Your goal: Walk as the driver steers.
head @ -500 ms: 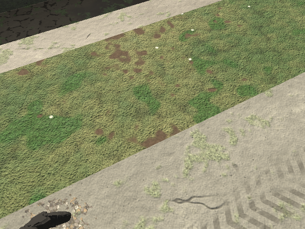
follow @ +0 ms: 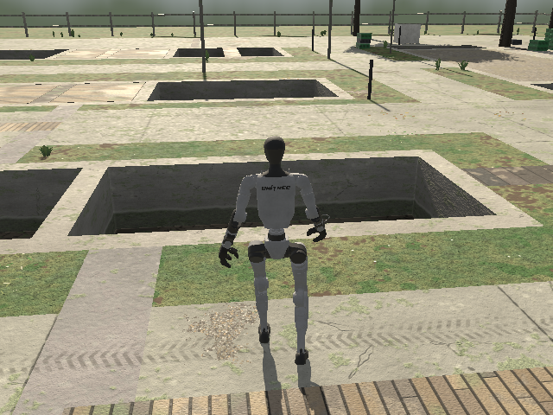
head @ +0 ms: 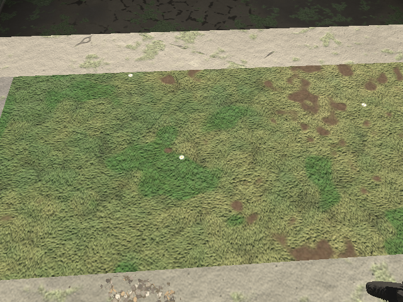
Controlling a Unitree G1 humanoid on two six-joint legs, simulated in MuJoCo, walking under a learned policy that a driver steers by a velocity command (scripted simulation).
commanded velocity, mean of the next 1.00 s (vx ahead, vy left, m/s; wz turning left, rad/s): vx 0.50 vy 0.00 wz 0.56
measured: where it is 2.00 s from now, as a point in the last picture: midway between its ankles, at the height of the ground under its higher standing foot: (132, 141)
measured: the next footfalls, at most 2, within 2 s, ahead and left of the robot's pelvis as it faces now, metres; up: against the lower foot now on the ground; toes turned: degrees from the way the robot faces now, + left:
right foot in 0.44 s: +0.45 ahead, -0.10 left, +0.00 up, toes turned +19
left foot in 0.96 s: +0.59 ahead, +0.27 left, +0.00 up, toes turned +34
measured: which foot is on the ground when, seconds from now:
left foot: down 0.00-0.44, up 0.46-0.94, down 0.96-1.00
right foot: up 0.00-0.42, down 0.44-0.96, up 0.98-1.00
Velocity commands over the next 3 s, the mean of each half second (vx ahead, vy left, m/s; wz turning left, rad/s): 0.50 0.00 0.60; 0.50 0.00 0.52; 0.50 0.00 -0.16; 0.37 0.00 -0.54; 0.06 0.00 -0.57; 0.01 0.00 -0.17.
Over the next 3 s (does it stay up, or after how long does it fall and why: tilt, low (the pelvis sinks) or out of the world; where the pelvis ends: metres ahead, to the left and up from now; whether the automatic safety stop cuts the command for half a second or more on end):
stays up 1.06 0.37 0.02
